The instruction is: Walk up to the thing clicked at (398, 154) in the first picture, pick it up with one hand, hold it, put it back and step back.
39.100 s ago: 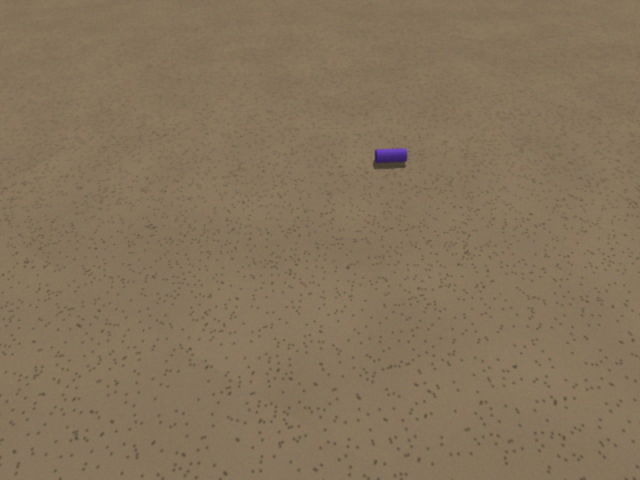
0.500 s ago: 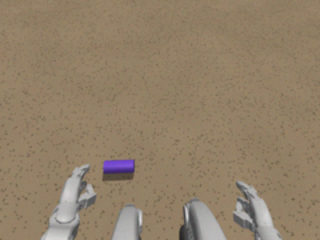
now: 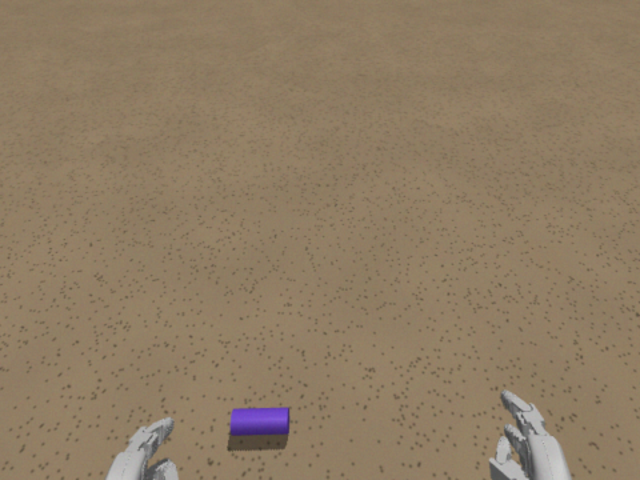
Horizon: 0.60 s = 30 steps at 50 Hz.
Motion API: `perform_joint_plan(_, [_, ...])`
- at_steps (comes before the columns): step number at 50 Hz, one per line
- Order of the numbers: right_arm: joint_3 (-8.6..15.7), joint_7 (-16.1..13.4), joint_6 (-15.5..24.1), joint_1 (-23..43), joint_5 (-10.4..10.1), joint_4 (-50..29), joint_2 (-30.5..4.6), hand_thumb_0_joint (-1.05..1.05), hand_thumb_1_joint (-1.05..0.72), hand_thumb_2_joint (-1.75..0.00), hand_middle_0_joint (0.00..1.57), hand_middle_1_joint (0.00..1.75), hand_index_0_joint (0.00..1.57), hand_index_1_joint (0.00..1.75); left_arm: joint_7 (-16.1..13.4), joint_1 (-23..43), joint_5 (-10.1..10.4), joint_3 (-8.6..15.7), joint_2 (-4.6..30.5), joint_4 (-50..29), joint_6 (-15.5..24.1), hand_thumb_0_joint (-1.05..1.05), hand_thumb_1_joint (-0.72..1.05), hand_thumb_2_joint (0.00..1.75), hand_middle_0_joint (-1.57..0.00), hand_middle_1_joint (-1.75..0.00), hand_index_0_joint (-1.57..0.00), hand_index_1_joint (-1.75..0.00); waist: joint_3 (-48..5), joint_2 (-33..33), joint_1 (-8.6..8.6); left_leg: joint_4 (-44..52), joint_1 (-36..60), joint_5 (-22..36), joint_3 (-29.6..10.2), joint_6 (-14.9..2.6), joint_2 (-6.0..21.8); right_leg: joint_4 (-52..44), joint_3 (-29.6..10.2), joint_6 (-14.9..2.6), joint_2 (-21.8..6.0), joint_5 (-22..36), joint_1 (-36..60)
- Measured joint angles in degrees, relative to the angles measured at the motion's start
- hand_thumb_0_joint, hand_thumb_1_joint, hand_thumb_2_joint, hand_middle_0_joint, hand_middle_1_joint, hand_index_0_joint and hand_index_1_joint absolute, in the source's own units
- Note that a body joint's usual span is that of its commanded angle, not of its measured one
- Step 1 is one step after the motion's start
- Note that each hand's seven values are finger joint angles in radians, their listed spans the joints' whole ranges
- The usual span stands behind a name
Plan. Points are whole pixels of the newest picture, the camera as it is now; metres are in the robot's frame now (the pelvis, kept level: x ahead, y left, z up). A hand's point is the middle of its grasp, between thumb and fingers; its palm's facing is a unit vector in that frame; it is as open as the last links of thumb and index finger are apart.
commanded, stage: home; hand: left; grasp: from above
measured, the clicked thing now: (260, 421) +0.44 +0.18 -0.68
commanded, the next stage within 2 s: stand in 1.90 s
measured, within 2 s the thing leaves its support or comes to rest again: neither
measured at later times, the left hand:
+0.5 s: hand out of the picture +0.16 +0.17 -0.05, palm faces +0.05 -0.98 -0.21, open 7.4 cm
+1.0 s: hand out of the picture +0.16 +0.17 -0.05, palm faces +0.04 -0.98 -0.20, open 7.4 cm
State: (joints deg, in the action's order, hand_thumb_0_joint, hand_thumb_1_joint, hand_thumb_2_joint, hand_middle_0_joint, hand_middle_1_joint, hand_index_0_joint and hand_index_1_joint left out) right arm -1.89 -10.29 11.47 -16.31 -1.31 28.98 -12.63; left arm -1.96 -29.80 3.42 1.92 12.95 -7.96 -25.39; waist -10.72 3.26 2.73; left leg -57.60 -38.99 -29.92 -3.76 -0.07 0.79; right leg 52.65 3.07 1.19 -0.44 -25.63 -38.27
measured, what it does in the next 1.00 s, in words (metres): stands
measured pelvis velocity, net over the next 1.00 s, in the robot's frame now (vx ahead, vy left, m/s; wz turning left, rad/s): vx -0.01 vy -0.01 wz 0.00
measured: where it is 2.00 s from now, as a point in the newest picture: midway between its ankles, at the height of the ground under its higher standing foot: outside the picture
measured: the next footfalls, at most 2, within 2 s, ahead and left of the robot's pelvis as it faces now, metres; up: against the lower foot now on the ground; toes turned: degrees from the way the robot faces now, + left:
none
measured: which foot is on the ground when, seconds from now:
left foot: down 0.00-1.00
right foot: down 0.00-1.00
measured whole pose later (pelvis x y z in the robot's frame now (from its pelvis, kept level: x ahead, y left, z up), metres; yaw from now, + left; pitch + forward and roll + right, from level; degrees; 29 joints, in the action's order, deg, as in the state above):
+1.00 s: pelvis -0.01 -0.01 +0.00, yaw +0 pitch +10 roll -3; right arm -1.6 -10.4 13.9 -16.2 -0.8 31.0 -12.6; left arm -1.1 -28.4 2.8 1.7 12.9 -7.1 -25.8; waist -9.4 2.7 2.3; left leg -58.1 -38.3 -29.8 -3.8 0.3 1.0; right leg 53.6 3.0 0.9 -0.2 -25.7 -37.9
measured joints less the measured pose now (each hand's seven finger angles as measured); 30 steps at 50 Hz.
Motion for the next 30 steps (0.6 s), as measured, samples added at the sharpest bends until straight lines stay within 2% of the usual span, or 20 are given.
perform_joint_plan(11, [-0.16,0.47,1.37,1.17,0.67,0.85,0.20,0.01,-0.90,-0.90,0.20,0.30,0.21,0.30,0.86,1.47,-0.68,-0.24,-0.41,1.37,0.17,0.01,0.91,0.90,-0.20,-0.30,-0.20,-0.30,1.09,-0.66,-0.73,0.00,0.84,0.07,-0.31,0.26,-0.15,0.48,0.29,-0.23,-0.15,-0.32,0.76])
perform_joint_plan(30, [0.31,0.12,1.69,-0.51,0.49,2.09,-0.13,0.01,-0.90,-0.90,0.20,0.30,0.21,0.30,0.75,1.55,-0.61,-0.12,-0.36,1.33,-0.12,0.01,0.91,0.90,-0.20,-0.30,-0.20,-0.30,1.61,-0.58,-0.24,0.11,0.91,0.49,-0.03,0.55,0.20,0.71,-0.01,-0.53,0.20,0.10,0.48])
